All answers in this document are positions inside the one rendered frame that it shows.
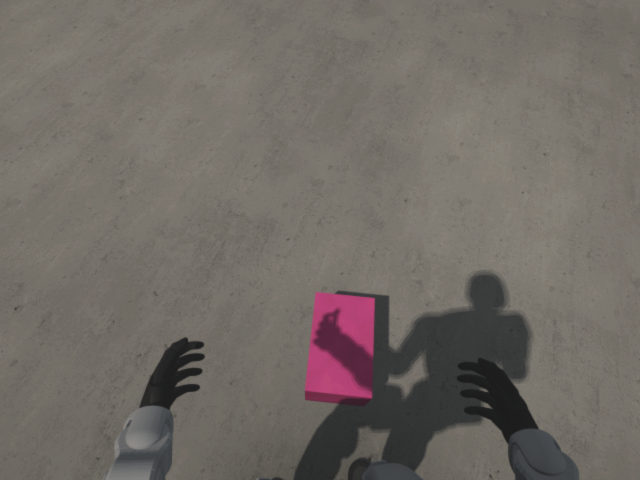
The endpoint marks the carton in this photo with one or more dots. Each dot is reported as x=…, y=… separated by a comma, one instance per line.
x=340, y=362

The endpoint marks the right robot hand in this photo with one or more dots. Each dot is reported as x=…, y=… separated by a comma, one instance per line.
x=509, y=411

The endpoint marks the robot left forearm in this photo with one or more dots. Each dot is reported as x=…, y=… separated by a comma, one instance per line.
x=143, y=450

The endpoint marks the robot right shin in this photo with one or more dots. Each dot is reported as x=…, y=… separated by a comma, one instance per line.
x=372, y=465

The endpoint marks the right robot foot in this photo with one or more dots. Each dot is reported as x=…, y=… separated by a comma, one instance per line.
x=356, y=469

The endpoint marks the left robot hand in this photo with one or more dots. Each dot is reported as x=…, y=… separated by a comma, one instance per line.
x=161, y=390

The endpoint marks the robot right forearm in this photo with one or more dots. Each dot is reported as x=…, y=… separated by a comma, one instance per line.
x=535, y=455

